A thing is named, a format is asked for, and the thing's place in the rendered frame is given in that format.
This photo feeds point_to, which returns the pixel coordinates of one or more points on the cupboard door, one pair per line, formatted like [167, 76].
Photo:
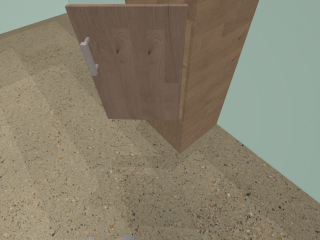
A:
[139, 49]

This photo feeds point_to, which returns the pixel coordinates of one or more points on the handle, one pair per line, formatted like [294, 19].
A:
[88, 57]

